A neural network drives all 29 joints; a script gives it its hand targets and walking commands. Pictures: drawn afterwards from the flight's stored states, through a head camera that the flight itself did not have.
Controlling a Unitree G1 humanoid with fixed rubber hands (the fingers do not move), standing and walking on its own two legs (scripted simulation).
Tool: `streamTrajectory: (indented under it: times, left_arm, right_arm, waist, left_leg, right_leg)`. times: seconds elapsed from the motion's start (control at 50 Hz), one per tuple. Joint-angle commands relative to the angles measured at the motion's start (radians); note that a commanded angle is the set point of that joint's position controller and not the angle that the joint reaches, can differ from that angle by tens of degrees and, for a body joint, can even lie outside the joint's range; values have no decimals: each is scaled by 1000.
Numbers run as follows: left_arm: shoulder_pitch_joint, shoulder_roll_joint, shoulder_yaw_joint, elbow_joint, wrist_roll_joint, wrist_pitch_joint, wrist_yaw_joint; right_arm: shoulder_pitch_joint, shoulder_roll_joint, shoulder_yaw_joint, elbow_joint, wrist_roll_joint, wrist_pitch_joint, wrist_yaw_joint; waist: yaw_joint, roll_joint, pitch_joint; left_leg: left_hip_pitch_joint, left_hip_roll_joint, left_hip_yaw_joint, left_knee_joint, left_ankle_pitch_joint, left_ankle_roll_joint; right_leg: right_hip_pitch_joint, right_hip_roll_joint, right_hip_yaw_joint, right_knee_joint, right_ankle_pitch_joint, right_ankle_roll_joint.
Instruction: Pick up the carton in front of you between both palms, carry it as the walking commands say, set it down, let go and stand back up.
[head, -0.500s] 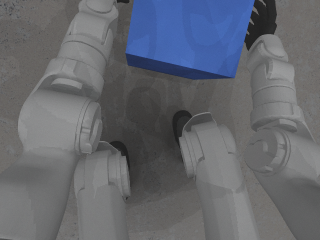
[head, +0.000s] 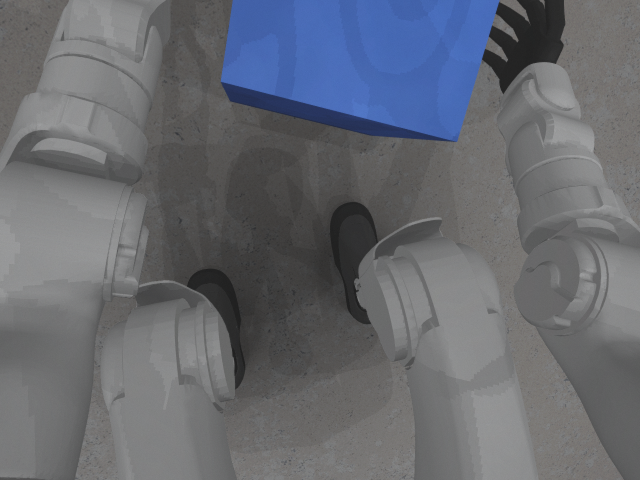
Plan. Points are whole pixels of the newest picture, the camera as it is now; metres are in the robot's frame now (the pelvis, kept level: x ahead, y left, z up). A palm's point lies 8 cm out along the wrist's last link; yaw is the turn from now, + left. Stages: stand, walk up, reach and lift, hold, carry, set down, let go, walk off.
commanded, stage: set down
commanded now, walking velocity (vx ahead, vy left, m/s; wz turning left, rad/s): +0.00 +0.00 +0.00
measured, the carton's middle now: (340, 23) +0.52 -0.12 -0.26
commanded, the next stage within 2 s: let go in 1.12 s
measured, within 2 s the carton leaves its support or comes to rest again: neither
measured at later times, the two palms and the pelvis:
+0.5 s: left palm out of the picture +0.61 +0.02 -0.05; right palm out of the picture +0.45 -0.32 -0.06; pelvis +0.00 -0.01 +0.06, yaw -1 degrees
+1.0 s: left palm out of the picture +0.61 +0.04 +0.09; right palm out of the picture +0.45 -0.32 +0.10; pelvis +0.03 -0.01 +0.18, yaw -1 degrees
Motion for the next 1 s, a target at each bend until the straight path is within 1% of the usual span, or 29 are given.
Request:
streamTrajectory:
  times: [0.0, 0.06, 0.12, 0.18, 0.22, 0.26, 0.32, 0.38, 0.42, 0.46, 0.5, 0.54, 0.64, 0.7, 0.74, 0.82, 0.9, 0.98]
  left_arm:
    - [-339, -14, -52, -156, -55, -23, -3]
    - [-345, 13, -54, -211, -67, -18, 3]
    - [-346, 58, -27, -266, -50, -4, 18]
    - [-327, 82, 17, -331, -21, 21, 29]
    - [-309, 86, 51, -364, -3, 48, 31]
    - [-278, 87, 85, -349, 13, 73, 27]
    - [-225, 83, 139, -264, 36, 93, 9]
    - [-183, 81, 181, -191, 57, 87, -13]
    - [-164, 85, 203, -159, 70, 82, -24]
    - [-150, 89, 220, -142, 84, 78, -31]
    - [-142, 89, 228, -146, 94, 78, -37]
    - [-139, 85, 226, -170, 100, 81, -41]
    - [-140, 62, 200, -287, 101, 104, -44]
    - [-128, 44, 190, -354, 103, 125, -43]
    - [-110, 35, 193, -384, 110, 138, -43]
    - [-61, 24, 217, -398, 131, 150, -46]
    - [-9, 13, 246, -373, 151, 145, -54]
    - [29, 5, 268, -348, 164, 132, -63]
  right_arm:
    - [-178, -196, 65, -108, 89, -40, -6]
    - [-176, -207, 101, -158, 141, -34, -13]
    - [-153, -219, 117, -222, 175, -14, -33]
    - [-89, -209, 136, -309, 192, 20, -54]
    - [-58, -193, 149, -379, 191, 53, -68]
    - [-41, -167, 157, -426, 179, 88, -78]
    - [-35, -114, 164, -444, 151, 123, -85]
    - [-43, -76, 163, -459, 120, 137, -82]
    - [-40, -61, 162, -467, 105, 143, -78]
    - [-27, -49, 156, -471, 93, 149, -74]
    - [-7, -43, 148, -477, 83, 156, -70]
    - [18, -43, 137, -488, 76, 161, -66]
    - [74, -64, 111, -548, 71, 176, -56]
    - [104, -76, 101, -589, 74, 188, -45]
    - [125, -77, 97, -605, 76, 198, -36]
    - [166, -64, 93, -607, 72, 209, -20]
    - [197, -43, 88, -596, 57, 208, -8]
    - [217, -29, 81, -594, 36, 200, -1]
  waist:
    - [-165, 269, -1105]
    - [-167, 266, -1217]
    - [-161, 278, -1338]
    - [-152, 285, -1448]
    - [-143, 269, -1511]
    - [-128, 235, -1490]
    - [-100, 167, -1354]
    - [-79, 113, -1273]
    - [-70, 91, -1258]
    - [-68, 84, -1260]
    - [-72, 93, -1281]
    - [-83, 117, -1319]
    - [-112, 207, -1460]
    - [-116, 250, -1525]
    - [-112, 266, -1540]
    - [-96, 264, -1519]
    - [-81, 238, -1474]
    - [-74, 212, -1443]
  left_leg:
    - [503, 67, -26, -192, 293, -22]
    - [551, 62, 1, -173, 289, -24]
    - [603, 50, 35, -166, 262, -21]
    - [642, 31, 70, -191, 210, -12]
    - [657, 16, 90, -221, 171, -2]
    - [627, 7, 101, -254, 116, 8]
    - [522, 2, 103, -305, 42, 19]
    - [440, 0, 101, -354, 27, 26]
    - [415, -1, 99, -386, 28, 29]
    - [414, -2, 98, -418, 30, 31]
    - [440, -4, 98, -450, 37, 29]
    - [490, -6, 99, -483, 51, 25]
    - [684, -10, 99, -565, 131, 7]
    - [795, -12, 96, -610, 200, -2]
    - [848, -12, 94, -643, 236, -6]
    - [898, -11, 88, -716, 276, -8]
    - [915, -10, 82, -796, 298, -6]
    - [944, -9, 76, -879, 316, -5]
  right_leg:
    - [548, 1, -79, -80, 398, 4]
    - [648, 10, -79, -86, 445, 4]
    - [744, 29, -84, -103, 466, 7]
    - [847, 49, -91, -144, 458, 9]
    - [911, 62, -98, -181, 438, 10]
    - [924, 69, -103, -217, 389, 13]
    - [890, 71, -101, -265, 306, 22]
    - [884, 74, -96, -300, 281, 31]
    - [895, 76, -95, -322, 281, 36]
    - [903, 77, -97, -347, 281, 40]
    - [909, 79, -102, -373, 286, 42]
    - [915, 80, -109, -400, 301, 42]
    - [938, 85, -133, -472, 380, 32]
    - [959, 92, -142, -515, 433, 26]
    - [974, 95, -144, -547, 459, 24]
    - [1012, 98, -139, -615, 494, 23]
    - [1067, 99, -131, -687, 518, 26]
    - [1133, 97, -123, -762, 537, 28]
